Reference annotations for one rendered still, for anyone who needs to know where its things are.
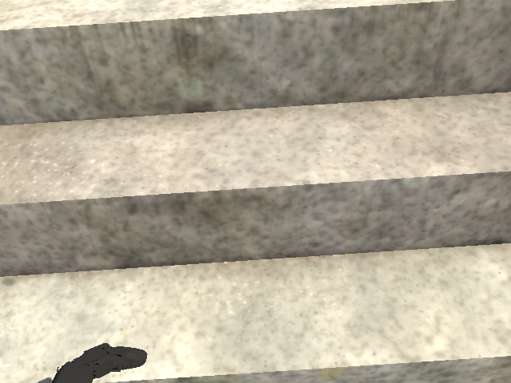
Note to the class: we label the robot left hand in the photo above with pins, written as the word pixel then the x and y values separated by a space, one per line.
pixel 99 361

